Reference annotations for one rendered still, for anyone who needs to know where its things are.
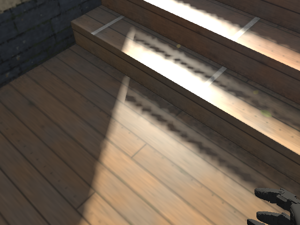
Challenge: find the robot right hand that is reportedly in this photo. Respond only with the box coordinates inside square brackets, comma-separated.
[247, 187, 300, 225]

